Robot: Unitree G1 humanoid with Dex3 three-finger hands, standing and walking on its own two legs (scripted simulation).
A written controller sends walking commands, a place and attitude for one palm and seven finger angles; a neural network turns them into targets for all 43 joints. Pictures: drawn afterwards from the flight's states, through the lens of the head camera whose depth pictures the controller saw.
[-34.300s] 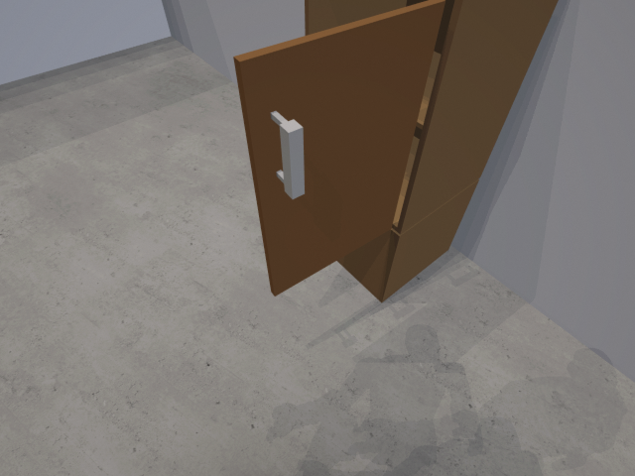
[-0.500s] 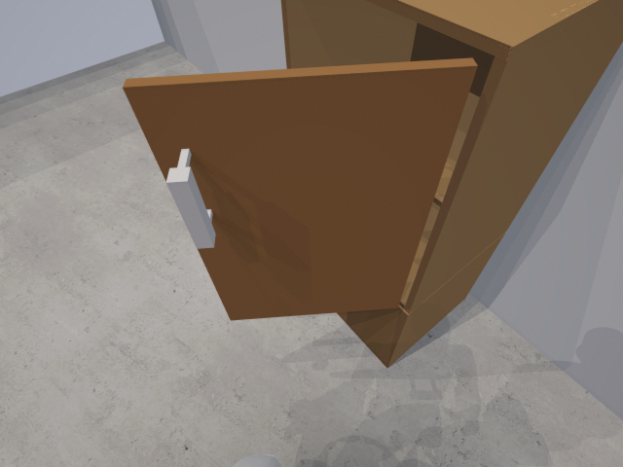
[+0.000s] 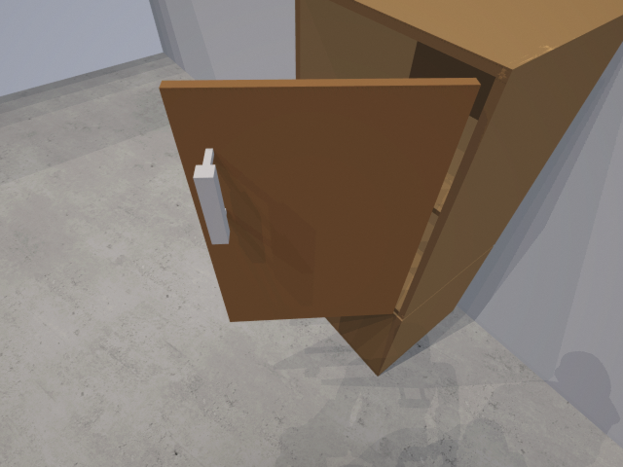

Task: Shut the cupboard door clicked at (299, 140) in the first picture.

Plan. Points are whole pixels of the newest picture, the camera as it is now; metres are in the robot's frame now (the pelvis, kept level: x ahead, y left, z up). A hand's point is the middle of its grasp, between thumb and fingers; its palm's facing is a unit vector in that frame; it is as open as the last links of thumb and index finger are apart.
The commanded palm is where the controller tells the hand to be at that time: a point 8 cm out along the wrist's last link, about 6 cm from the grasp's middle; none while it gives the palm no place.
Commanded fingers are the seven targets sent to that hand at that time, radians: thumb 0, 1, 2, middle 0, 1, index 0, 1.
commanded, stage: look again from close up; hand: left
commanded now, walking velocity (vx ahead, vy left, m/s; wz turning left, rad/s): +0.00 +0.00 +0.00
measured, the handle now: (215, 197) +0.45 +0.17 +0.09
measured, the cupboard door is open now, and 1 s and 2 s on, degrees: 55 55 55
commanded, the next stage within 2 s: raise the hand and make a fist in 0.44 s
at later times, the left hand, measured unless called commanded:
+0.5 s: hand out of the picture +0.01 +0.17 -0.17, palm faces -0.01 -0.97 -0.23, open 7.4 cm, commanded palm none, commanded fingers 0.00 0.90 0.90 -0.20 -0.30 -0.20 -0.30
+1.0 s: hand out of the picture +0.11 +0.17 -0.07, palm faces +0.25 -0.97 -0.03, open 6.0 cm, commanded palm +0.12 +0.21 -0.02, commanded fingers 0.00 0.90 0.90 -0.62 -0.76 -0.62 -0.76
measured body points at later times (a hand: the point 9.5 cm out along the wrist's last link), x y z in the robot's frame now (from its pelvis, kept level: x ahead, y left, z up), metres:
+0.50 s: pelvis +0.00 -0.01 +0.00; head +0.02 -0.03 +0.45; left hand +0.02 +0.22 -0.15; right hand +0.02 -0.25 -0.16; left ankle -0.01 +0.09 -0.74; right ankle +0.00 -0.14 -0.74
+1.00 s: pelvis -0.02 -0.05 -0.08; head +0.03 -0.03 +0.36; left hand +0.09 +0.22 -0.06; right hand +0.24 -0.27 -0.11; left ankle -0.01 +0.09 -0.74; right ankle +0.00 -0.14 -0.74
